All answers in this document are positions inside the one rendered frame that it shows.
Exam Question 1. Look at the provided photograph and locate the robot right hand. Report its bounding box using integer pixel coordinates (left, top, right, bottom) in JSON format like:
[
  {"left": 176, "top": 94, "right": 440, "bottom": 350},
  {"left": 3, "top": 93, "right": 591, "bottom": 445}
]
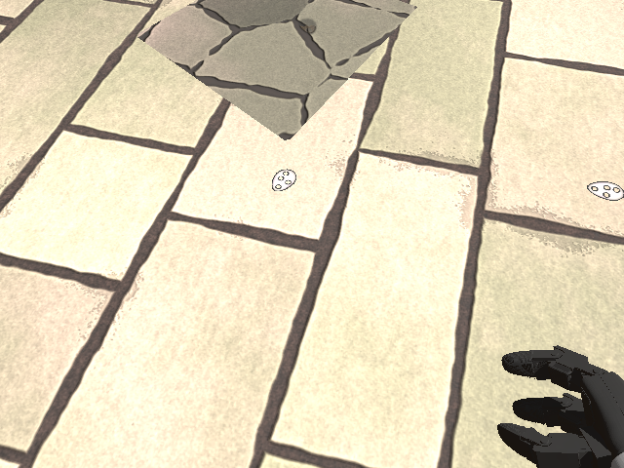
[{"left": 497, "top": 345, "right": 624, "bottom": 468}]

